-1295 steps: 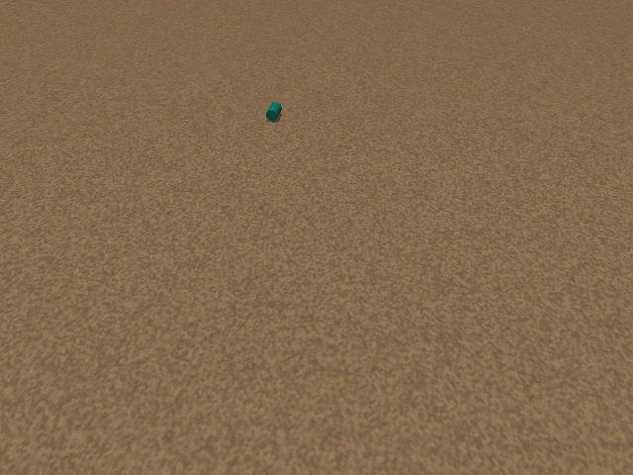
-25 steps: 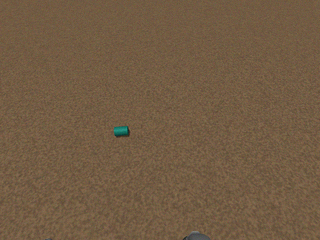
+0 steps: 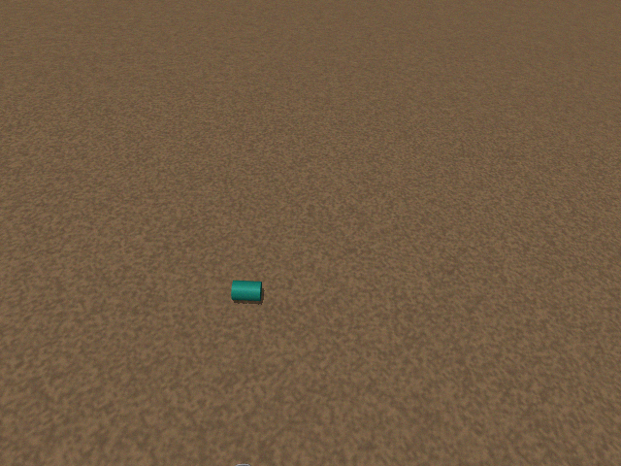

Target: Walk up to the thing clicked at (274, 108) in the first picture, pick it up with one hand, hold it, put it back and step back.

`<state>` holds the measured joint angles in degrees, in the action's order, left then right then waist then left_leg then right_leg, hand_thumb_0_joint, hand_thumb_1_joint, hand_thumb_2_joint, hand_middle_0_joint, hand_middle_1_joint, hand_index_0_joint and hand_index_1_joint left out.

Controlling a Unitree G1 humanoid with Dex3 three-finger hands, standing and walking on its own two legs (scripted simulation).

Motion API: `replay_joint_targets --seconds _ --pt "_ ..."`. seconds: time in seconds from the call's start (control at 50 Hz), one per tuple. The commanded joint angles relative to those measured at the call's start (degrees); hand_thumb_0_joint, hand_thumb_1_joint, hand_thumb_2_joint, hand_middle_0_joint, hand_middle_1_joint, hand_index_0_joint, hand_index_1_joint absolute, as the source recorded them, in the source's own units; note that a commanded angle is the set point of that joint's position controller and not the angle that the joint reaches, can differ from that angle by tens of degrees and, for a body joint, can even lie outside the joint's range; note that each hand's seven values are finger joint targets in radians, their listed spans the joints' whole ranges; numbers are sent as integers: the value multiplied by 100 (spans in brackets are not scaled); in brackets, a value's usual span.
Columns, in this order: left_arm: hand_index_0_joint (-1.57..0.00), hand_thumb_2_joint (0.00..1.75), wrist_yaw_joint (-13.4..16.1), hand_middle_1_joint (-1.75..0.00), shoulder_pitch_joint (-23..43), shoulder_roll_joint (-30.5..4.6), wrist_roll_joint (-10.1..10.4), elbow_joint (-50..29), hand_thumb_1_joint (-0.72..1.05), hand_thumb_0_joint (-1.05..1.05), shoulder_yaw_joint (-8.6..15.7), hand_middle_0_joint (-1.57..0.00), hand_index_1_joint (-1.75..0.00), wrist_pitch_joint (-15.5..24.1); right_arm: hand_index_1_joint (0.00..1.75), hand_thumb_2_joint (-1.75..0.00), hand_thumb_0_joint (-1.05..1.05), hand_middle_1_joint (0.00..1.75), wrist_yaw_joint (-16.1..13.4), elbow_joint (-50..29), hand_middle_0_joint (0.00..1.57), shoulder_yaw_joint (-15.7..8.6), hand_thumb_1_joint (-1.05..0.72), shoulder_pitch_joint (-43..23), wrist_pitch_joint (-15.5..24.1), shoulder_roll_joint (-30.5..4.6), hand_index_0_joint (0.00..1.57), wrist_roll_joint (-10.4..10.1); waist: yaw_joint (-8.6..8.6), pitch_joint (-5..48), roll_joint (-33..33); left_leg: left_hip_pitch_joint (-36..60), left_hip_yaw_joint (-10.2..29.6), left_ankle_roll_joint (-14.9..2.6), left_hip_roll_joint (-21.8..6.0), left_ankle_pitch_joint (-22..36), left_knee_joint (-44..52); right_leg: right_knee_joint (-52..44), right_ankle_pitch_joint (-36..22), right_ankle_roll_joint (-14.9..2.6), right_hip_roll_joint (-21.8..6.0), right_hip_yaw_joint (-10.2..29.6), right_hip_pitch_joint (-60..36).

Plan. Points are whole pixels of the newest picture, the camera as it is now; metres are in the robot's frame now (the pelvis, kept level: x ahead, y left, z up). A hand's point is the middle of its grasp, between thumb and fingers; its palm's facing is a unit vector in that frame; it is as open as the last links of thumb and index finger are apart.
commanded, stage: walk up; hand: left
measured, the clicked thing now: (246, 290) +0.82 +0.23 -0.72
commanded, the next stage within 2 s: none
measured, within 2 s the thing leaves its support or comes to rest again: neither
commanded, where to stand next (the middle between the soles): +0.41 -0.01 m, yaw -2 degrees
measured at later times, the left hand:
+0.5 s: hand (161, 359) +0.30 +0.25 -0.12, palm faces -0.14 -0.91 -0.39, open 7.4 cm
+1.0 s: hand (152, 338) +0.35 +0.28 -0.15, palm faces -0.02 -0.94 -0.33, open 7.4 cm
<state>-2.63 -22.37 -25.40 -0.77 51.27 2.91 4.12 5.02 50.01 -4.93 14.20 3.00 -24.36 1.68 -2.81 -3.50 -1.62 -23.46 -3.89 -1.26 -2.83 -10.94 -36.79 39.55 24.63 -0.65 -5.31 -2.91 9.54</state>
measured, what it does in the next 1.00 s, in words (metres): walks ahead: right foot, then left foot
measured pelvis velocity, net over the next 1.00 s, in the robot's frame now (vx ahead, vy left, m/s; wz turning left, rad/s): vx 0.31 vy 0.01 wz -0.02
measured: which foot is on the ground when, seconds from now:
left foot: down 0.00-0.50, up 0.52-0.94, down 0.96-1.00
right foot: down 0.00-0.00, up 0.02-0.44, down 0.46-0.98, up 1.00-1.00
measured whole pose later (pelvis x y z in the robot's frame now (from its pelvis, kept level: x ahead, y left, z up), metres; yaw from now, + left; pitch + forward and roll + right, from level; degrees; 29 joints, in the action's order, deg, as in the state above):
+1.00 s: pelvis +0.31 +0.01 +0.00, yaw -1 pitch -3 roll -1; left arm -2.1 -18.2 -24.2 -0.5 50.0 2.6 1.0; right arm 1.5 52.5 -3.4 17.9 3.2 -22.7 1.8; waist -1.8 -4.1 -2.9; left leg -20.5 -2.8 -0.9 -1.5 -10.9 -34.2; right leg 39.4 23.4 -1.4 -2.4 -3.9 13.1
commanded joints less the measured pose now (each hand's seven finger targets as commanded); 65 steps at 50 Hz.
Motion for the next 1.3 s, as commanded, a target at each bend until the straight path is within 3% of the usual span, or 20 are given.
replay_joint_targets --seconds 0.0,0.06,0.1,0.18,0.36,0.42,0.44,0.48,0.5,0.52,0.58,0.62,0.74,0.84,0.92,0.96,0.98,1.0,1.08,1.28 --pt "-20 90 210 -30 3 -1285 25 -447 90 0 284 -20 -30 70 30 -90 0 30 -236 -372 20 -552 -90 984 229 -2009 20 -184 725 421 1331 2576 4266 -1370 -2308 -2546 2354 2910 543 -278 399 612 3136" --pt "-20 90 159 -30 53 -1131 138 -237 90 0 251 -20 -30 82 30 -90 0 30 -332 -476 20 -283 -90 591 267 -1347 20 -187 419 -97 683 1723 1908 -521 -1356 645 2062 2394 -536 -218 152 1084 2531" --pt "-20 90 110 -30 -143 -967 184 -160 90 0 250 -20 -30 1 30 -90 0 30 -347 -423 20 -240 -90 624 334 -1277 20 -201 297 -23 992 1558 1237 -383 -1126 1634 2015 2161 -896 -115 126 884 2173" --pt "-20 90 16 -30 183 -879 113 -308 90 0 239 -20 -30 -58 30 -90 0 30 -355 -623 20 -251 -90 469 326 -1251 20 -163 320 -108 1041 1682 863 -1013 -1204 1041 2258 1443 -1216 37 43 622 2345" --pt "-20 90 -99 -30 1233 -649 31 -653 90 0 244 -20 -30 -16 30 -90 0 30 -353 -704 20 -276 -90 680 198 -1309 20 -115 563 -88 803 1828 403 -846 -1049 1602 1753 -560 -1595 -105 228 -59 1579" --pt "-20 90 -30 -30 727 -745 -2 -452 90 0 334 -20 -30 50 30 -90 0 30 -377 -805 20 -248 -90 634 149 -1241 20 -146 215 247 380 1350 493 -747 -1103 1343 911 -1084 -1625 -244 361 -3 172" --pt "-20 90 32 -30 172 -980 -5 -291 90 0 440 -20 -30 108 30 -90 0 30 -368 -832 20 -139 -90 714 165 -1001 20 -154 -50 651 -184 1023 267 -593 -769 1168 -137 -1270 -1476 -354 287 257 -784" --pt "-20 90 147 -30 -293 -1625 -10 -396 90 0 611 -20 -30 177 30 -90 0 30 -342 -830 20 63 -90 1213 138 -610 20 -149 -134 1138 -1417 -846 46 -163 402 -1946 -2340 -2175 -281 -1012 -1744 3562 -2081" --pt "-20 90 146 -30 -66 -1646 60 -405 90 0 599 -20 -30 124 30 -90 0 30 -399 -669 20 -99 -90 1104 51 -1230 20 -143 -185 930 -845 -1059 389 -185 203 -2031 -2735 -2359 334 -1472 -1927 3942 -1753" --pt "-20 90 158 -30 118 -1537 109 -482 90 0 579 -20 -30 109 30 -90 0 30 -430 -584 20 -124 -90 1036 38 -1299 20 -127 -132 677 -711 -1130 565 -150 51 -1941 -2891 -2425 263 -1561 -1864 3706 -1343" --pt "-20 90 193 -30 449 -1155 133 -561 90 0 434 -20 -30 133 30 -90 0 30 -353 -333 20 -73 -90 1096 1 -1105 20 -220 168 101 -501 -763 898 -92 -119 -1050 -2439 -2532 -813 -775 -1033 1952 -354" --pt "-20 90 160 -30 624 -1121 82 -613 90 0 434 -20 -30 160 30 -90 0 30 -301 -253 20 -62 -90 1212 -37 -1014 20 -151 273 2 -619 -486 722 -22 -83 -771 -2294 -2620 -1053 -945 -839 1443 135" --pt "-20 90 78 -30 736 -1150 -22 -820 90 0 497 -20 -30 128 30 -90 0 30 -198 -228 20 -160 -90 908 -35 -1028 20 -55 251 -334 -866 -561 473 300 -219 -235 -1097 -3112 438 -1060 -746 986 681" --pt "-20 90 81 -30 426 -1064 -22 -719 90 0 411 -20 -30 -2 30 -90 0 30 -292 -256 20 -75 -90 364 90 -792 20 -8 -12 -191 -536 212 148 234 -101 67 -25 -2246 -911 -1080 -778 736 697" --pt "-20 90 128 -30 746 -815 38 -754 90 0 202 -20 -30 -133 30 -90 0 30 -469 -23 20 -110 -90 948 197 -893 20 -11 479 343 76 1651 225 -35 63 146 1029 -790 -1491 -734 -577 503 1079" --pt "-20 90 115 -30 209 -291 109 -700 90 0 26 -20 -30 -167 30 -90 0 30 -513 -174 20 -250 -90 966 256 -1626 20 49 367 442 1773 2168 3064 -602 -1627 -987 2128 1145 560 -152 688 -55 2265" --pt "-20 90 200 -30 -96 -852 65 -452 90 0 190 -20 -30 -256 30 -90 0 30 -492 -275 20 -339 -90 799 213 -1931 20 -60 355 357 1379 1853 3599 -1235 -2144 -1765 2239 1758 891 -191 457 294 2276" --pt "-20 90 228 -30 52 -1114 23 -366 90 0 237 -20 -30 -268 30 -90 0 30 -492 -250 20 -355 -90 704 171 -1816 20 -102 397 98 1223 1601 3632 -1432 -2111 -2024 2280 2036 787 -194 282 466 2330" --pt "-20 90 185 -30 135 -929 65 -194 90 0 226 -20 -30 -289 30 -90 0 30 -552 -285 20 -156 -90 628 225 -1355 20 -132 338 174 1139 1682 1780 -625 -1205 610 1980 1626 -138 -107 249 840 2002" --pt "-20 90 291 -30 344 -674 62 234 90 0 142 -20 -30 -222 30 -90 0 30 -519 -408 20 -48 -90 -273 -67 -1223 20 -97 262 358 1150 506 928 -990 -1095 683 1183 -67 -755 99 359 98 482"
